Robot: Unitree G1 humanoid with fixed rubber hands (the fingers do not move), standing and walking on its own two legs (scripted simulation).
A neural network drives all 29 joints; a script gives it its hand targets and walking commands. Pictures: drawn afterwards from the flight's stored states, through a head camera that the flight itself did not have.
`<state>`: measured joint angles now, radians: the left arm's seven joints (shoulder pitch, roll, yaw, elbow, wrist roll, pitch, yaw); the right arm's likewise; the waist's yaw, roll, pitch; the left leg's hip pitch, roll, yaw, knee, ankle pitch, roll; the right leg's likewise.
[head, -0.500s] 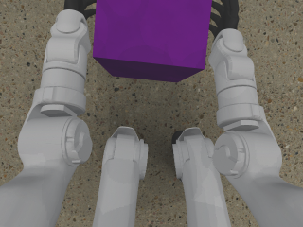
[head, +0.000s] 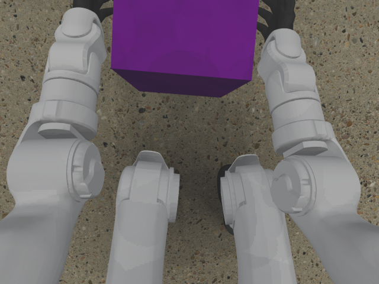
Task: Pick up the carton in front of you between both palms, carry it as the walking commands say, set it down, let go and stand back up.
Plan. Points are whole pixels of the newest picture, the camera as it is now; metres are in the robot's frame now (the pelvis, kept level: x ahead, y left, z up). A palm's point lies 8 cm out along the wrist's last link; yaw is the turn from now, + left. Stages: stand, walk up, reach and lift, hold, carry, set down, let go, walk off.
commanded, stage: set down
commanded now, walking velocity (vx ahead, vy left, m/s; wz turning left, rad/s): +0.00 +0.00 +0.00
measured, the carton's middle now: (184, 36) +0.54 +0.05 -0.25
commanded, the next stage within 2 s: none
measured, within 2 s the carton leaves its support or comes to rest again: rests again in 0.58 s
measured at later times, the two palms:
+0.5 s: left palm (86, 9) +0.54 +0.20 -0.16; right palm (280, 28) +0.54 -0.11 -0.16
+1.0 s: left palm (75, 25) +0.53 +0.24 -0.20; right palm (295, 41) +0.53 -0.16 -0.20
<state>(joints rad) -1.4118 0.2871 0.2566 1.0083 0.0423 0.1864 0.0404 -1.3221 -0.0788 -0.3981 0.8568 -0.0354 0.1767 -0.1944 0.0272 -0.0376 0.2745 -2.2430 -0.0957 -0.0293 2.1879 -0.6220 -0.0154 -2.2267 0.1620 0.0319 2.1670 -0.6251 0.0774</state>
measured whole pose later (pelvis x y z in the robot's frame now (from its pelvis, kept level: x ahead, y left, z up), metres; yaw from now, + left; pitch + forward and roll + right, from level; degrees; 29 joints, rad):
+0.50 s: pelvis -0.01 +0.00 -0.01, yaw +0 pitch +35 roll -2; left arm -1.50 0.31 0.38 1.05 0.17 0.20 -0.09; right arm -1.41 -0.10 -0.52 0.90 -0.16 0.17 -0.05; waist 0.02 -0.03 0.36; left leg -2.22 -0.08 -0.02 2.21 -0.61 0.00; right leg -2.20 0.14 0.02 2.19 -0.61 0.07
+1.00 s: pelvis -0.01 +0.00 -0.02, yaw -1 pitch +33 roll -3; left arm -1.48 0.48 0.10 1.17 -0.15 0.05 0.03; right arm -1.41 -0.31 -0.19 1.05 0.18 0.06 -0.14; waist 0.02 -0.04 0.47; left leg -2.22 -0.03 0.00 2.26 -0.62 0.03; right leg -2.20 0.09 -0.01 2.23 -0.62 0.05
